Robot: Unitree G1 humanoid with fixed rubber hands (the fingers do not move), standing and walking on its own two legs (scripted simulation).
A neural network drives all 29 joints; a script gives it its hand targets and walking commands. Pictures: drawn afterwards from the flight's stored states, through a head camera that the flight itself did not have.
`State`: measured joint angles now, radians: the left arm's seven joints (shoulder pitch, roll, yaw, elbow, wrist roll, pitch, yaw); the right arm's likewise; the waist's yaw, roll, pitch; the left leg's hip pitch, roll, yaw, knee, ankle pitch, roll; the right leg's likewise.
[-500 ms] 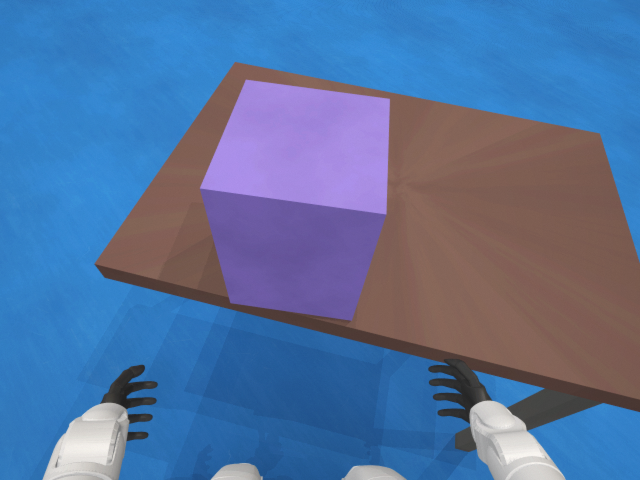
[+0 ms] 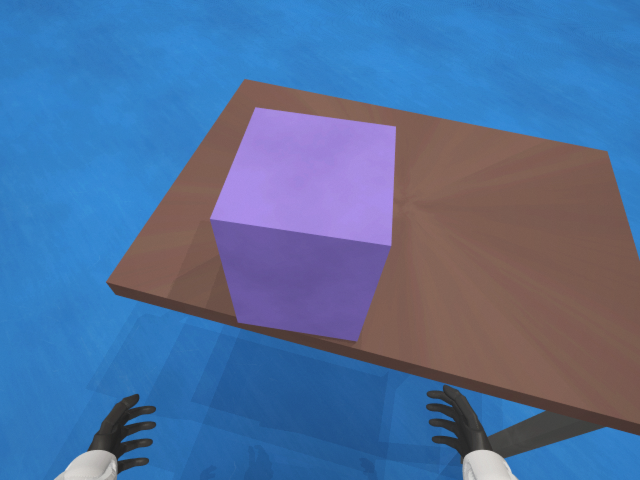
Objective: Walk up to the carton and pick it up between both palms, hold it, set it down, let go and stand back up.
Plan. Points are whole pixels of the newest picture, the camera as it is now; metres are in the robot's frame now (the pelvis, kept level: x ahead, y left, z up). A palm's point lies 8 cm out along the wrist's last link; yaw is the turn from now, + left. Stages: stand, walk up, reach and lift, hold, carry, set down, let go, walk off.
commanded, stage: reach and lift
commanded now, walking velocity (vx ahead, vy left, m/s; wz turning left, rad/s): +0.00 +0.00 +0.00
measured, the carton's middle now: (310, 233) +0.42 +0.03 +0.04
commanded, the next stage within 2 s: none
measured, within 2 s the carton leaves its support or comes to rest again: neither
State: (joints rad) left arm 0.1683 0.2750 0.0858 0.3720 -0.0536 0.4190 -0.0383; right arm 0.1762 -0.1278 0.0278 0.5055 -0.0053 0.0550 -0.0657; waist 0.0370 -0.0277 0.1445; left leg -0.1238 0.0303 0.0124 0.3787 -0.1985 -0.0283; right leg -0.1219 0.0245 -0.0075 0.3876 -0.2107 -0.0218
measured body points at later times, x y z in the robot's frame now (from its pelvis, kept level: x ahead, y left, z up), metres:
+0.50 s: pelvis +0.00 +0.02 +0.00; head +0.01 +0.04 +0.45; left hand +0.17 +0.25 -0.05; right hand +0.18 -0.19 -0.04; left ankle +0.01 +0.13 -0.74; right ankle +0.00 -0.10 -0.74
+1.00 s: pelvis +0.00 +0.02 +0.00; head +0.01 +0.03 +0.45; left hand +0.20 +0.24 -0.01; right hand +0.20 -0.17 +0.00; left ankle +0.01 +0.13 -0.74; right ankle +0.00 -0.10 -0.74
